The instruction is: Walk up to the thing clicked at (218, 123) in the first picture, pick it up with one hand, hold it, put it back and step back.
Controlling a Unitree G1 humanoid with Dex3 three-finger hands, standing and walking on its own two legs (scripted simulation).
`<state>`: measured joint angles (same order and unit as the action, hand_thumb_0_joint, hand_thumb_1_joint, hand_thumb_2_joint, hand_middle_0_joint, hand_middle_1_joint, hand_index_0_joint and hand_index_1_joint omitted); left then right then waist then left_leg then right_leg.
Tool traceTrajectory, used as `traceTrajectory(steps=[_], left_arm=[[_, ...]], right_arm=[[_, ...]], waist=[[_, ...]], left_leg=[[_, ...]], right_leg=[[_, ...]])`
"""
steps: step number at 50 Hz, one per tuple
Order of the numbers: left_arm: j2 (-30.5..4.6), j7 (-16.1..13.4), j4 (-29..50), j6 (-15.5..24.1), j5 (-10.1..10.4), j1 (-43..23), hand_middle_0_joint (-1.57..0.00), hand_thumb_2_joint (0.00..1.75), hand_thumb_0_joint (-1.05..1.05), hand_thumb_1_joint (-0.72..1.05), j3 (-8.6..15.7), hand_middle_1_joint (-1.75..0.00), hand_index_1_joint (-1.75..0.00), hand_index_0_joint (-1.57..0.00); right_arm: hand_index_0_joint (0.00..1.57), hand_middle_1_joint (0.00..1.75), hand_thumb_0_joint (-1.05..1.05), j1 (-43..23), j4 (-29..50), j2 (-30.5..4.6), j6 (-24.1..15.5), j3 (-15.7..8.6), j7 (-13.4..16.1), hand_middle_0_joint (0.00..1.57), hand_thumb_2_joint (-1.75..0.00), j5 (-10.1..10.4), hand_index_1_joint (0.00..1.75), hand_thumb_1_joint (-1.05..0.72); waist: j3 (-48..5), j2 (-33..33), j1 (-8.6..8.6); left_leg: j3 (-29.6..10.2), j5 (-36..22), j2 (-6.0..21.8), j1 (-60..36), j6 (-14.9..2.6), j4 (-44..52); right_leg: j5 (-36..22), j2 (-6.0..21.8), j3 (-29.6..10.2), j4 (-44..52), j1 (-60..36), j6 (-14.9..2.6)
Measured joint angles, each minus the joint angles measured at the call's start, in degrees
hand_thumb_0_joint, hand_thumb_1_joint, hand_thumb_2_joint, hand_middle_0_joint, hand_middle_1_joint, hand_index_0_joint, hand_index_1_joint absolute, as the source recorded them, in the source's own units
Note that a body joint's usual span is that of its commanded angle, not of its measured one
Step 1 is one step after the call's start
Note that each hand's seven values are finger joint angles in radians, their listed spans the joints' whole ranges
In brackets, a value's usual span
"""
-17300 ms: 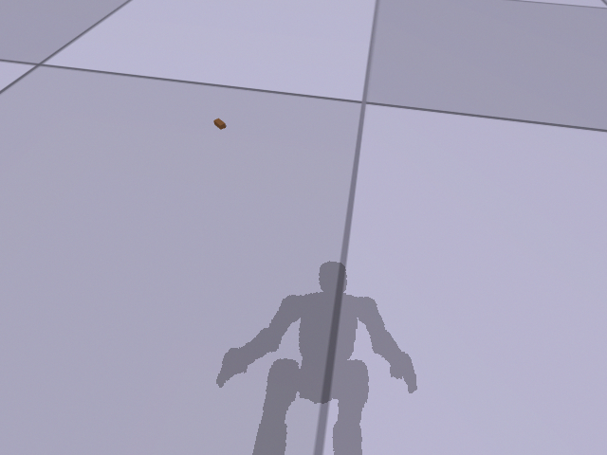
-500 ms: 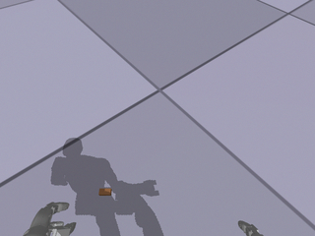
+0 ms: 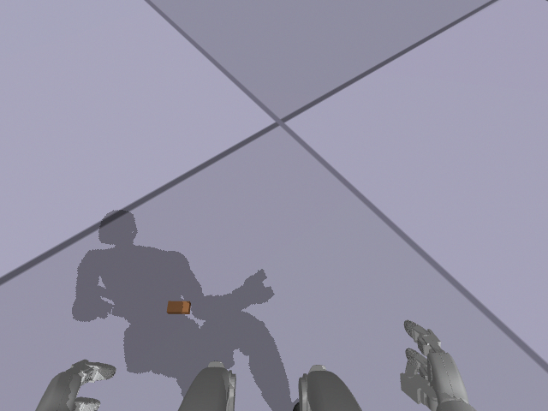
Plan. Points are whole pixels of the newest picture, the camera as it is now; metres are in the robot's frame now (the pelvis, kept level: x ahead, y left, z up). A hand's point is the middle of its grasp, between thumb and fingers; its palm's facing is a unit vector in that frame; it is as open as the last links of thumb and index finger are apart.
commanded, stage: rise first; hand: left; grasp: from above
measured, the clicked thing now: (179, 307) +0.42 +0.27 -0.67
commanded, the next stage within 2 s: none
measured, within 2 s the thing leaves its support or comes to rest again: neither
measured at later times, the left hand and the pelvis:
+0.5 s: hand (121, 364) +0.22 +0.29 -0.31, palm faces -0.45 -0.50 -0.74, open 12.0 cm; pelvis -0.05 -0.01 -0.17, yaw -1 degrees
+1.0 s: hand (139, 332) +0.30 +0.31 -0.45, palm faces -0.49 -0.15 -0.86, open 11.9 cm; pelvis -0.09 +0.00 -0.31, yaw -5 degrees
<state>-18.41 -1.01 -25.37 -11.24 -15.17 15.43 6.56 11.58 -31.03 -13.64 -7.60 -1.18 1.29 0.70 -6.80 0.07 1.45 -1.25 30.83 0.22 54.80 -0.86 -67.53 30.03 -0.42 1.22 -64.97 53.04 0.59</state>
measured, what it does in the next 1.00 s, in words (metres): lowers itself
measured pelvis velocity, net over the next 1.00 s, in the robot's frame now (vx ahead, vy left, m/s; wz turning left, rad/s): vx -0.09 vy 0.00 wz -0.09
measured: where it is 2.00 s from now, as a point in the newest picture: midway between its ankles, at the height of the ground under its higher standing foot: outside the picture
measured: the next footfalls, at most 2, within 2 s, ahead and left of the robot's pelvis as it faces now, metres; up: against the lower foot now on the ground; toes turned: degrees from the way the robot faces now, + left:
none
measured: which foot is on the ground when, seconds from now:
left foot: down 0.00-1.00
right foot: down 0.00-1.00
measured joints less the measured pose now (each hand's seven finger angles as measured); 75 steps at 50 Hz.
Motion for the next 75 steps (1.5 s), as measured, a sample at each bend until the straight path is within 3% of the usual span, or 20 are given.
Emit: traceTrajectory(steps=[5, 10, 20, 33, 44, 54, 65, 75], left_arm=[[-0.52, -0.23, 3.15, -0.59, -1.30, 1.11, -0.50, 0.64, 0.00, -0.23, -0.56, -0.69, -0.70, -0.49], [-2.28, -0.29, -0.39, 1.87, -4.95, -2.64, -0.48, 0.65, 0.00, -0.25, -0.49, -0.71, -0.72, -0.47], [-7.77, -1.90, -10.93, 14.15, -17.50, -16.66, -0.45, 0.68, 0.00, -0.23, 1.17, -0.74, -0.75, -0.44], [-14.56, -5.59, -23.97, 25.24, -32.57, -37.11, -0.44, 0.71, 0.00, -0.20, 3.15, -0.72, -0.73, -0.43], [-20.69, -9.42, -35.09, 31.60, -42.96, -46.20, -0.41, 0.72, 0.00, -0.16, 4.58, -0.70, -0.71, -0.41], [-24.80, -15.73, -44.24, 34.91, -52.23, -52.48, -0.42, 0.71, 0.00, -0.14, 4.80, -0.63, -0.64, -0.40], [-27.59, -20.99, -50.47, 36.17, -59.66, -57.18, -0.46, 0.67, 0.00, -0.09, 5.52, -0.56, -0.58, -0.44], [-29.19, -23.82, -55.21, 35.53, -61.20, -60.29, -0.47, 0.65, 0.00, -0.08, 5.94, -0.56, -0.58, -0.46]], right_arm=[[0.20, 0.30, 0.01, -0.83, 0.97, 0.19, -1.16, 0.47, -0.07, 0.20, -0.91, -0.05, 0.30, -0.98], [0.20, 0.30, 0.01, -1.97, 0.85, -0.33, -2.77, 0.85, -0.57, 0.20, -0.91, -0.12, 0.30, -0.98], [0.20, 0.30, 0.01, -5.80, -3.15, -3.05, -4.88, -0.55, -2.81, 0.20, -0.91, -0.35, 0.30, -0.95], [0.20, 0.30, 0.01, -7.50, -9.41, -3.19, -1.51, -1.91, -5.39, 0.20, -0.91, -1.95, 0.30, -0.94], [0.20, 0.30, 0.01, -4.57, -12.28, -2.12, 2.39, -0.77, -6.45, 0.20, -0.90, -3.87, 0.30, -0.91], [0.20, 0.30, 0.01, -4.35, -13.31, -2.30, 5.04, 0.73, -7.72, 0.20, -0.89, -6.33, 0.30, -0.89], [0.20, 0.30, 0.00, -7.16, -14.10, -1.55, 6.46, 1.92, -8.73, 0.20, -0.89, -8.90, 0.30, -0.89], [0.20, 0.30, 0.00, -8.13, -14.56, -0.74, 6.36, 3.02, -8.99, 0.20, -0.89, -10.87, 0.30, -0.90]], waist=[[-1.01, 0.28, 0.02], [-2.22, 0.11, 0.03], [-4.20, -0.32, -0.09], [-0.85, 0.21, -0.93], [1.16, -0.14, 1.77], [1.53, -1.05, 4.49], [2.88, -2.13, 5.95], [3.81, -2.61, 6.80]], left_leg=[[-0.24, 1.53, -0.05, 4.83, -0.08, -4.47], [-0.32, 3.18, -0.29, 11.95, -0.05, -10.45], [-0.41, 7.48, -0.49, 34.19, 0.35, -29.21], [-1.86, 8.25, 0.18, 57.40, 0.95, -49.40], [-3.35, 7.30, 0.23, 66.90, 0.55, -58.75], [-4.12, 7.60, -0.03, 71.82, -0.06, -64.45], [-4.49, 8.13, -0.21, 75.71, -0.20, -69.28], [-4.98, 8.86, -0.12, 77.82, 0.05, -72.22]], right_leg=[[1.54, 0.04, 0.24, -4.32, 4.67, 0.07], [3.47, 0.27, 0.34, -10.63, 11.83, -0.01], [8.29, 0.46, 0.46, -30.15, 34.30, -0.31], [8.70, -0.27, 1.91, -49.86, 57.44, -1.10], [7.24, -0.48, 3.36, -57.74, 65.96, -0.68], [7.52, -0.38, 4.10, -62.46, 69.91, -0.06], [8.13, -0.30, 4.45, -67.01, 73.47, 0.15], [8.56, -0.47, 4.89, -69.79, 75.73, -0.08]])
